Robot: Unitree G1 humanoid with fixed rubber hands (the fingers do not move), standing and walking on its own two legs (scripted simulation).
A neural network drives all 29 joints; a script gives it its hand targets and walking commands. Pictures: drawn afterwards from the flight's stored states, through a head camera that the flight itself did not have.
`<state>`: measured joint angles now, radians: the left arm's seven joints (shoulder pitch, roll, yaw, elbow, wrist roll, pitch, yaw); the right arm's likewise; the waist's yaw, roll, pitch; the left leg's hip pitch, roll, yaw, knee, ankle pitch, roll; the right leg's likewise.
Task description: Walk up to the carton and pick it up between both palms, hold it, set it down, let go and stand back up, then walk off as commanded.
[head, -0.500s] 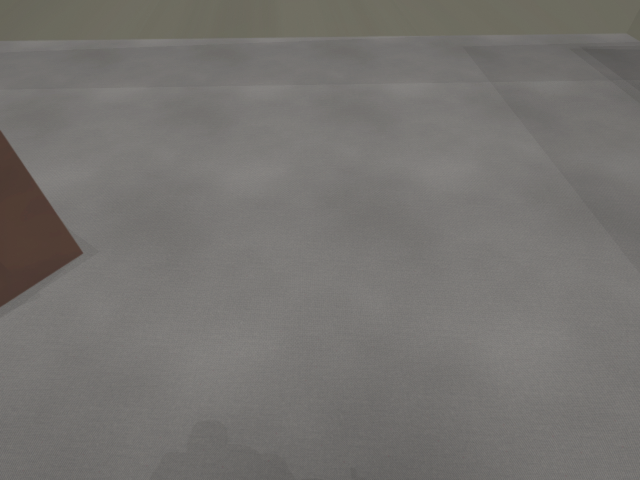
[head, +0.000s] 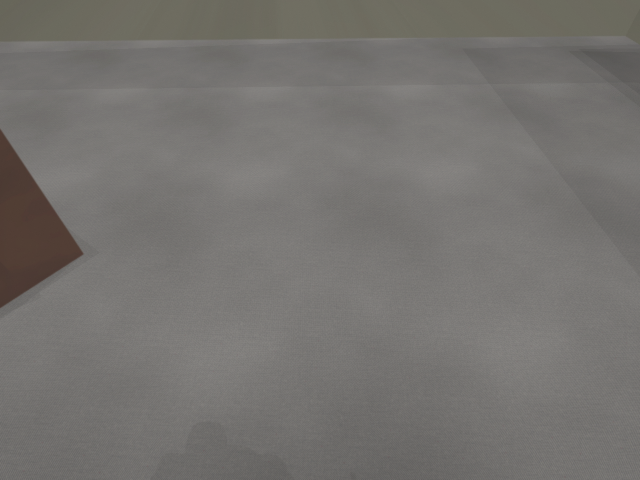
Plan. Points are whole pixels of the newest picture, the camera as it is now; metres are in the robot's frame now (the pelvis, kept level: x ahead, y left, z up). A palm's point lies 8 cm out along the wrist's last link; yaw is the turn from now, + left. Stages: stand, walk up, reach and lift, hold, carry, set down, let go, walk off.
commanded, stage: walk up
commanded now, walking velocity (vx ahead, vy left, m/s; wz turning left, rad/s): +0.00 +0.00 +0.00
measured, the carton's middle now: out of the picture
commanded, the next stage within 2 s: none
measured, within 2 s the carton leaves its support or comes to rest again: neither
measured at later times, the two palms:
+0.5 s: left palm out of the picture +0.05 +0.43 -0.10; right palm out of the picture +0.16 -0.23 -0.11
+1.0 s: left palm out of the picture +0.07 +0.48 -0.07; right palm (388, 358) +0.34 -0.09 -0.12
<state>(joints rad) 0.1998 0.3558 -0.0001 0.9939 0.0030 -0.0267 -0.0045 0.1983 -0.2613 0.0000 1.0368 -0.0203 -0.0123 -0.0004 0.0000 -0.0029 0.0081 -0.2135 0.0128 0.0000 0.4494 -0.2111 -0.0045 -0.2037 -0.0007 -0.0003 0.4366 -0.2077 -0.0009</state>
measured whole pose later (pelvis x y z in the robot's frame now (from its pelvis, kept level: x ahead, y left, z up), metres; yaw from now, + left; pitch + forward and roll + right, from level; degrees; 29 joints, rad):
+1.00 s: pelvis +0.13 +0.14 +0.00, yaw +25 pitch -1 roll +0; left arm 0.23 0.44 0.03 0.92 0.00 -0.11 0.00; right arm 0.22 -0.42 -0.01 0.78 -0.03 0.05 0.13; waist -0.01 0.07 0.03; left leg -0.51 0.10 -0.08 0.87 -0.29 0.00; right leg -0.13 -0.10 -0.20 0.45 -0.30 0.00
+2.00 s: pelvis +0.35 +0.38 -0.02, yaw +46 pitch -1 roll +2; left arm 0.27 0.44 0.03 0.83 0.00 -0.08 -0.02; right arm 0.25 -0.42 -0.01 0.81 -0.02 0.00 0.08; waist -0.02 0.02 0.06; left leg -0.37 -0.04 -0.06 0.63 -0.25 0.00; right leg -0.42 -0.12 -0.08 0.81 -0.50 0.01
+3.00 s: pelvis +0.46 +0.65 -0.03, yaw +55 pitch -3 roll +0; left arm 0.36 0.47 0.03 0.79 0.00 -0.07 0.00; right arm 0.26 -0.43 -0.02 0.84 -0.02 0.00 0.06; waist -0.01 0.06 0.08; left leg -0.42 0.01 -0.08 0.68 -0.22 0.01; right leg -0.25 -0.13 -0.08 0.76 -0.44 0.02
